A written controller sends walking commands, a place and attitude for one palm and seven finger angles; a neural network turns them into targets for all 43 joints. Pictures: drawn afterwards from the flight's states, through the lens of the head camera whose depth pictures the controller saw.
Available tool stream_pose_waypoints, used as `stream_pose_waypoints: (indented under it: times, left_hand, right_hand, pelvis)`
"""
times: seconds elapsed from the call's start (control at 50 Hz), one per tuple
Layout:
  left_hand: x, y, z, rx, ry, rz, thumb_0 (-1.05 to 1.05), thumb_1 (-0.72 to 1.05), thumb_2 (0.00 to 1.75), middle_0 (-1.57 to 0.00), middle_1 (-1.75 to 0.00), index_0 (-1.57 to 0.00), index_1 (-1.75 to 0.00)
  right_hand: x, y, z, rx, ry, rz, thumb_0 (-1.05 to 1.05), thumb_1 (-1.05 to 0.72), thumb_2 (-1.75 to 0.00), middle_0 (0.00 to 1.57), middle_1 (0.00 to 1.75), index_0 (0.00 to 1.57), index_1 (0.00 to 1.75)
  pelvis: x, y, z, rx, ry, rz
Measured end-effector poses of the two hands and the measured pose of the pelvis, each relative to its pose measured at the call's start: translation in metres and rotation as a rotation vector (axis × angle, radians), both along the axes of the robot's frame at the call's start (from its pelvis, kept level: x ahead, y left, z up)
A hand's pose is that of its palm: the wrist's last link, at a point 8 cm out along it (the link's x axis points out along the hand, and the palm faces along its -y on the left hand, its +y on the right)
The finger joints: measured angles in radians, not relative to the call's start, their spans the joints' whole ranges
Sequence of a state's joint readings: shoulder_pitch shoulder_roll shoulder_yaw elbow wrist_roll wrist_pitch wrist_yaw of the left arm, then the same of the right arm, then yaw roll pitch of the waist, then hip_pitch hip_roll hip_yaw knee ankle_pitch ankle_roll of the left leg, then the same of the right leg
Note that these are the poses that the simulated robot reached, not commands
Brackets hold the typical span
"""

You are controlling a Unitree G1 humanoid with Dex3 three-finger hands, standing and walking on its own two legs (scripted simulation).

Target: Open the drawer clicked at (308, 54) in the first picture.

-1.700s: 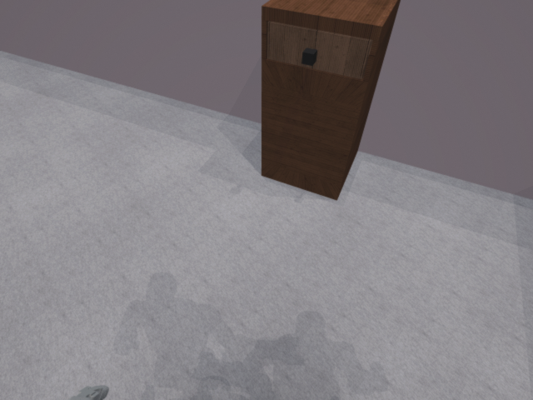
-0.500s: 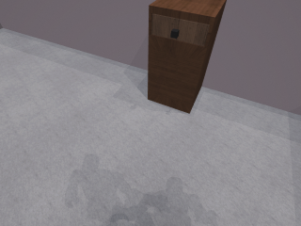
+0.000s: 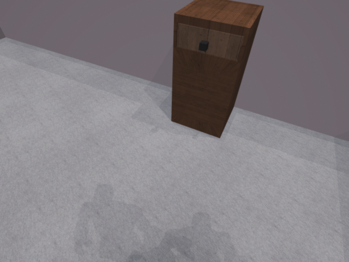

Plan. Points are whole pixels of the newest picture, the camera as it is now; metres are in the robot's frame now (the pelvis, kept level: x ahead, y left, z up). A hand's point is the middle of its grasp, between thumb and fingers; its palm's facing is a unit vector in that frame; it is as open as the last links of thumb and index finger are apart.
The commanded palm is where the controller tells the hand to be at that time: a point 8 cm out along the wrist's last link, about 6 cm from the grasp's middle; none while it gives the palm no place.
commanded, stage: walk to a spot facing it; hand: left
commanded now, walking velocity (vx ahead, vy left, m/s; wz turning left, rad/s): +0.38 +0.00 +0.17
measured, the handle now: (204, 44) +1.25 -0.10 -0.04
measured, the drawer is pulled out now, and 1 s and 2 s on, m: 0.00 0.00 0.00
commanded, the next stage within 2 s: turn to face it in 0.78 s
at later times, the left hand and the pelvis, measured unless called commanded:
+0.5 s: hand (112, 234) +0.24 +0.20 -0.18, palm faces -0.02 -0.98 -0.18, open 7.3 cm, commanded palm none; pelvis +0.16 +0.01 -0.01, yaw +1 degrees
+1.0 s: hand (114, 210) +0.32 +0.22 -0.21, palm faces +0.22 -0.96 -0.17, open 7.3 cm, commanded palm none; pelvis +0.36 +0.03 -0.02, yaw +9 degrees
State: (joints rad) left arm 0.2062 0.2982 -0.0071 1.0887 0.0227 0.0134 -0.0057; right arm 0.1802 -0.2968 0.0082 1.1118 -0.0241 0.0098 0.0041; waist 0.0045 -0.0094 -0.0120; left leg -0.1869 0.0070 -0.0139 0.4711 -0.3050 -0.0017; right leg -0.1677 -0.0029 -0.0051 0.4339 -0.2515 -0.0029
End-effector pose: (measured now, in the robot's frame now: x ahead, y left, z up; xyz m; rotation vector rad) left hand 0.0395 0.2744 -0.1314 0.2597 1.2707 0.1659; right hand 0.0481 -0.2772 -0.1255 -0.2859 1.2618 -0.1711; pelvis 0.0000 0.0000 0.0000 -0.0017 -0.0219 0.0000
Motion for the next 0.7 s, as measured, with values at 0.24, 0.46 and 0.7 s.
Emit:
stream_pose_waypoints:
  times: [0.24, 0.46, 0.7]
  left_hand:
    - [-0.024, -0.018, -0.030, -0.152, 0.206, 0.083, 0.01, 0.91, 0.90, -0.21, -0.30, -0.20, -0.30]
    - [0.149, -0.023, -0.018, -0.121, 0.019, 0.018, 0.02, 0.94, 0.90, -0.20, -0.29, -0.19, -0.30]
    - [0.282, -0.059, -0.020, -0.100, -0.166, 0.055, 0.00, 0.91, 0.90, -0.20, -0.29, -0.19, -0.30]
  right_hand:
    - [-0.032, 0.080, -0.011, 0.081, 0.138, -0.110, 0.01, -0.91, -0.90, 0.20, 0.30, 0.20, 0.30]
    - [-0.056, 0.114, 0.002, 0.164, 0.417, -0.244, 0.01, -0.90, -0.90, 0.21, 0.30, 0.20, 0.30]
    - [0.141, 0.039, -0.035, 0.118, 0.259, -0.123, 0.01, -0.91, -0.90, 0.20, 0.30, 0.20, 0.30]
  pelvis:
    - [0.060, 0.030, -0.006, -0.006, 0.014, 0.018]
    - [0.138, 0.018, -0.003, -0.001, 0.024, 0.020]
    - [0.246, -0.013, -0.019, -0.022, -0.004, 0.090]
